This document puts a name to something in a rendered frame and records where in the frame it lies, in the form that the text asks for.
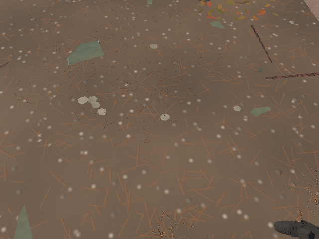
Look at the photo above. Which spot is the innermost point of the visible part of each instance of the right robot hand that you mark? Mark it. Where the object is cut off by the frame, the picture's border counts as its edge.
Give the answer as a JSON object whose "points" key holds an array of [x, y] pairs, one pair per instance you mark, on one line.
{"points": [[301, 229]]}

